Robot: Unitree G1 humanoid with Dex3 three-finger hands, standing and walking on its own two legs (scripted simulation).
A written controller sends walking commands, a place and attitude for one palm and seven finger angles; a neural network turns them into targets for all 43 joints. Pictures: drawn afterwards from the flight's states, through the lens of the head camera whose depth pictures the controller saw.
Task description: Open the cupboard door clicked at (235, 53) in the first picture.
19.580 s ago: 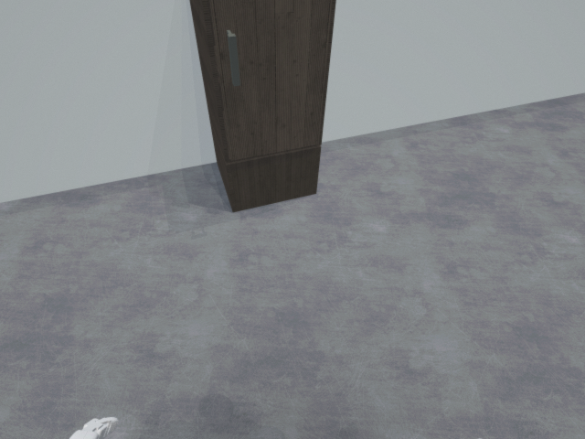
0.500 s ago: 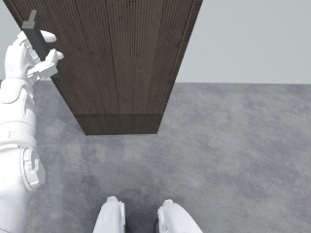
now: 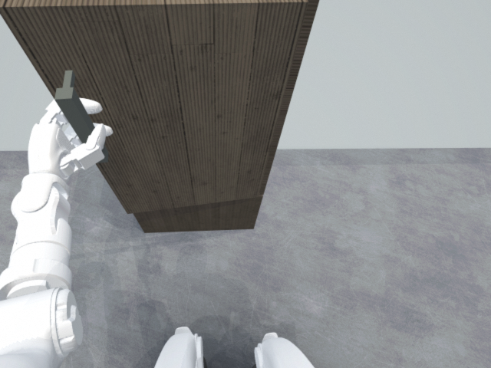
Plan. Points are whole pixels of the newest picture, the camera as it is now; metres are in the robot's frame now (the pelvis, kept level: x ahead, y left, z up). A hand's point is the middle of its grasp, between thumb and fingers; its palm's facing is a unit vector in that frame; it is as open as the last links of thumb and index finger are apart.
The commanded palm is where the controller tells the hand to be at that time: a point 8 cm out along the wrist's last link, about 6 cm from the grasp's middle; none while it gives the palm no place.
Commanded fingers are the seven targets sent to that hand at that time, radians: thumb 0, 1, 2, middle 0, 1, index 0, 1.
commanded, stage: pull the door open along its arc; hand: left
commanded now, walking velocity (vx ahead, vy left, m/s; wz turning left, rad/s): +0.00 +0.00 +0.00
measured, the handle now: (86, 120) +0.51 +0.24 +0.06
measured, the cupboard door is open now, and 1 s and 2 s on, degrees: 7 44 46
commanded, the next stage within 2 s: open thumb and fingers to let go in 0.56 s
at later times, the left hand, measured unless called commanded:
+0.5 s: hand (162, 248) +0.29 +0.10 +0.07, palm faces +0.36 -0.93 +0.04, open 6.5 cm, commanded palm +0.22 +0.17 +0.06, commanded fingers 0.00 0.90 0.90 -0.40 -1.35 -0.40 -1.35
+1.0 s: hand (181, 249) +0.29 +0.08 +0.06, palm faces +0.42 -0.91 +0.00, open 8.8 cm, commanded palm +0.24 +0.12 +0.06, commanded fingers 0.00 -0.36 0.36 -0.31 -1.22 -0.31 -1.22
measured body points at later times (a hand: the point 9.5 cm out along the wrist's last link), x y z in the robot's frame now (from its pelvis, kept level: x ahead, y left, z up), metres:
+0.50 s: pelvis +0.00 -0.02 +0.01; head +0.04 -0.02 +0.46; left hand +0.26 +0.15 +0.07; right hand +0.20 -0.22 -0.07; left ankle +0.03 +0.10 -0.66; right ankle -0.01 -0.11 -0.66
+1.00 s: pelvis +0.01 -0.06 +0.01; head +0.06 -0.08 +0.46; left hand +0.26 +0.12 +0.06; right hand +0.17 -0.28 -0.11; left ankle +0.03 +0.10 -0.66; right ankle -0.01 -0.11 -0.66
